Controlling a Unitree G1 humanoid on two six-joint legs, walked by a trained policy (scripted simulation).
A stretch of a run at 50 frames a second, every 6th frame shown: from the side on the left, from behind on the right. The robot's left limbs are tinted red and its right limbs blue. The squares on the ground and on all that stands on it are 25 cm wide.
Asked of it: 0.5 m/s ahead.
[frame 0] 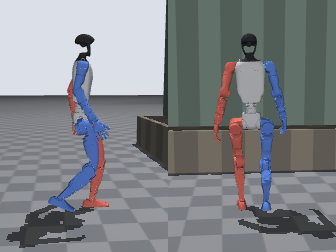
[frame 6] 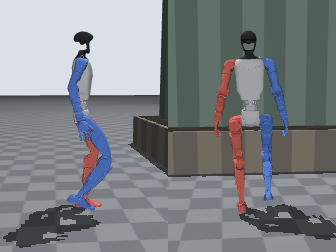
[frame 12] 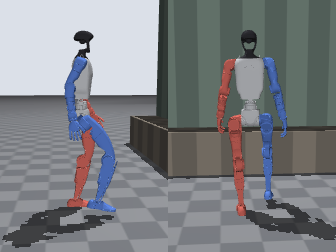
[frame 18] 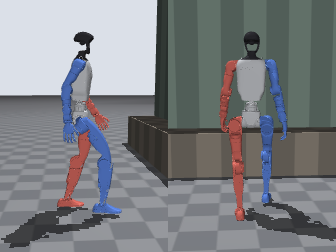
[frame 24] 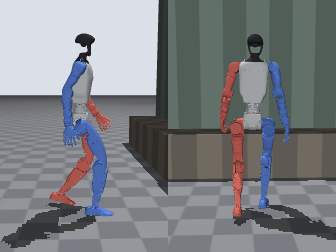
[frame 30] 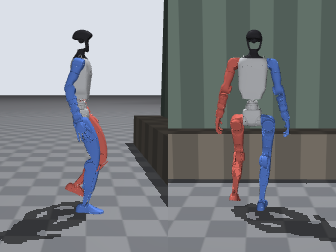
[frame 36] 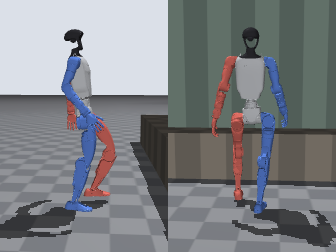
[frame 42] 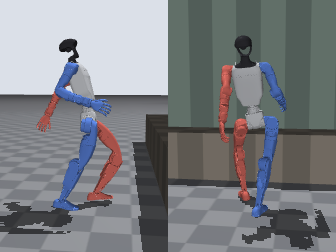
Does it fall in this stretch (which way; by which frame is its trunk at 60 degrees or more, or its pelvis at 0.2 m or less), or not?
no
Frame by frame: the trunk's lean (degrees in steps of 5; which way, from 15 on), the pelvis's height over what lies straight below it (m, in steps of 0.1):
0: 5, 0.8
6: 5, 0.8
12: 0, 0.8
18: 5, 0.8
24: 5, 0.8
30: 0, 0.8
36: 10, 0.8
42: 20 backward, 0.7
